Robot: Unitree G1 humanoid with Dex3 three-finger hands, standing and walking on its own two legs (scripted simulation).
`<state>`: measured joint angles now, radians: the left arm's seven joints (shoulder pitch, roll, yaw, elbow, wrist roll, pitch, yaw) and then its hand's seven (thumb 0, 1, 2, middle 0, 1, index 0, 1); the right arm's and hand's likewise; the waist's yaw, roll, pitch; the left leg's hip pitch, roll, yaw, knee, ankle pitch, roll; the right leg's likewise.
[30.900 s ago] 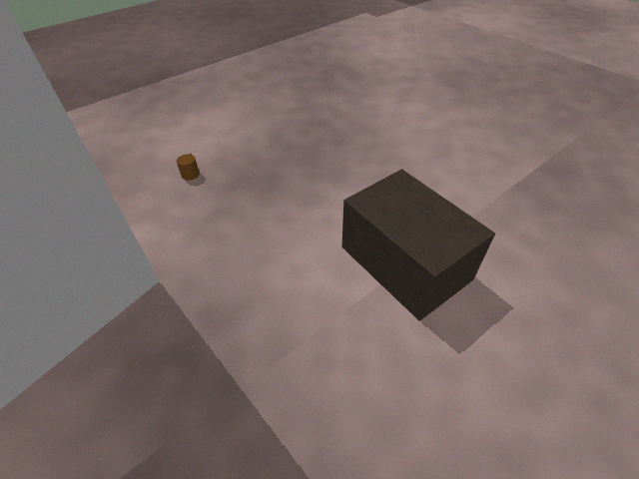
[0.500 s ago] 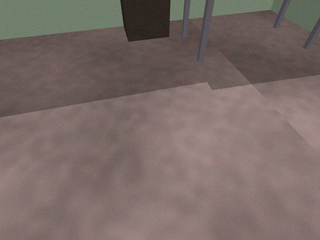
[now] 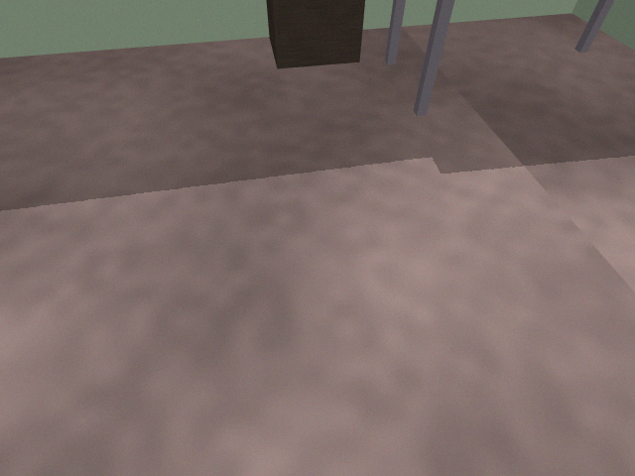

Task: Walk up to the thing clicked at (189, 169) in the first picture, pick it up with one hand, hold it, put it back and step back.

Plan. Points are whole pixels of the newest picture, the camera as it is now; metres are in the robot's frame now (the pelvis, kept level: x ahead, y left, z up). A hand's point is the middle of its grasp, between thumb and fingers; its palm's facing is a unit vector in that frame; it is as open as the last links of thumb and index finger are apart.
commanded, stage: walk up
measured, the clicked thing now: out of the picture +0.23 +1.45 -0.73
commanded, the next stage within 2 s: none
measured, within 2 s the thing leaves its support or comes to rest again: neither
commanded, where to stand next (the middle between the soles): +0.05 +0.02 m, yaw +74 degrees
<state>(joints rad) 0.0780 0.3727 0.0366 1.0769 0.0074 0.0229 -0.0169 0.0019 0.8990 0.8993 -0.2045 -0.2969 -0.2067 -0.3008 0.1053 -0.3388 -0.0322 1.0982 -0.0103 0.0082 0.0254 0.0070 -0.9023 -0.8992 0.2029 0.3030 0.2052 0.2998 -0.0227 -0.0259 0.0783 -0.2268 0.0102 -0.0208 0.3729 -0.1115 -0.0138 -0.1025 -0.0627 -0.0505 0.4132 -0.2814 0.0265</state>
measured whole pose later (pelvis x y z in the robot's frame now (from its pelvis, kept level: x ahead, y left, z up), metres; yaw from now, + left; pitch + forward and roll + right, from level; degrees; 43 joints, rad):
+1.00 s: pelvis +0.02 -0.04 -0.02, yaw +52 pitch -1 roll +1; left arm 0.27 0.44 0.07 0.72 0.04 -0.02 -0.01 0.00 0.90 0.90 -0.21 -0.30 -0.21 -0.30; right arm 0.24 -0.44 -0.10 0.70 -0.03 0.06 0.07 0.01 -0.90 -0.90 0.20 0.30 0.21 0.30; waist 0.04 0.02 0.13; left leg -0.45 0.01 -0.05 0.95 -0.47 -0.03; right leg -0.32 -0.19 -0.17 0.68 -0.32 0.02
